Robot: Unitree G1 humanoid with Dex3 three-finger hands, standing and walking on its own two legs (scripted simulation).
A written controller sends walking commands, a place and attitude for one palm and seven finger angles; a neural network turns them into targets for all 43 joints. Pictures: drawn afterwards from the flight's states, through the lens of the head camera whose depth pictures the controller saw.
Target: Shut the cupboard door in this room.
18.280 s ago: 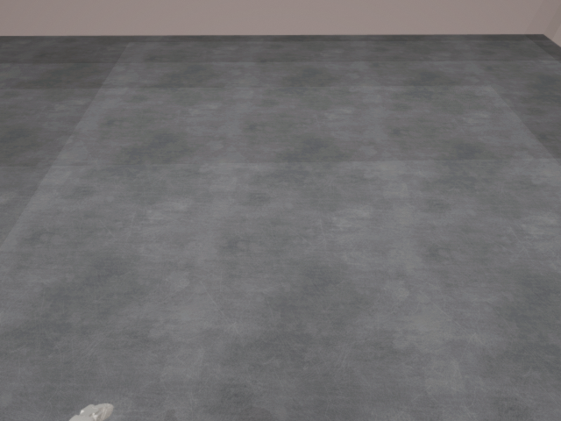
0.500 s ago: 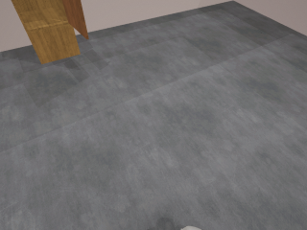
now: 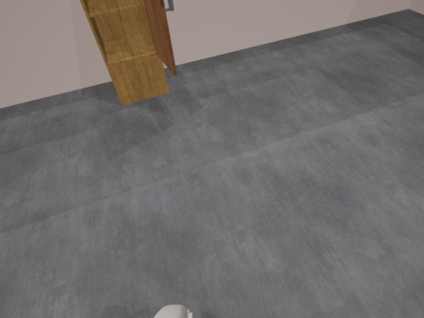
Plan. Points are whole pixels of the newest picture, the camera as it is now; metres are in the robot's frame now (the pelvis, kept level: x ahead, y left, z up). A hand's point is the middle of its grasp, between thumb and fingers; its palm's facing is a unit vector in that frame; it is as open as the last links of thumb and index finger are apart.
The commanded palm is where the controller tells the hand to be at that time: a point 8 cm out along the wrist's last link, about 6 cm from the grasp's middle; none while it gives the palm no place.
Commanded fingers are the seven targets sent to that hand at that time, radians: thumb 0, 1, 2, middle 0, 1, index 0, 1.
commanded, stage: turn or walk to find it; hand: left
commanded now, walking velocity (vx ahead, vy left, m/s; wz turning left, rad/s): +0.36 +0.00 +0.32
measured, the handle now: out of the picture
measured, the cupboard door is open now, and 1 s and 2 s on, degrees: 97 97 97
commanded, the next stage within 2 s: stand and wait in 1.76 s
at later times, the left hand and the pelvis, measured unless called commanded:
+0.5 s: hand out of the picture +0.15 +0.24 -0.18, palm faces +0.20 -0.97 -0.16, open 7.4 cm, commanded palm none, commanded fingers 0.00 0.90 0.90 -0.20 -0.30 -0.20 -0.30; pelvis +0.20 +0.07 -0.01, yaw +7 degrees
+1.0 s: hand (153, 186) +0.51 +0.21 -0.16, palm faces +0.13 -0.97 -0.22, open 7.4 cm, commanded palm none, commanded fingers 0.00 0.90 0.90 -0.20 -0.30 -0.20 -0.30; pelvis +0.42 +0.02 -0.01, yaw +9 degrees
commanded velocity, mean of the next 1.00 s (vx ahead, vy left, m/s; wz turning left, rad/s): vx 0.38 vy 0.00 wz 0.11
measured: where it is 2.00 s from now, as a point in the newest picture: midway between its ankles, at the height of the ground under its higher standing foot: (204, 204)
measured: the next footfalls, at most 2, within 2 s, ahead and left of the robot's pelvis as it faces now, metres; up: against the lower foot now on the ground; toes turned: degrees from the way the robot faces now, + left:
left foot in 0.30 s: +0.26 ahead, +0.15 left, +0.00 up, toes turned +14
right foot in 0.88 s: +0.53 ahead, -0.06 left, +0.00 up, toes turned +0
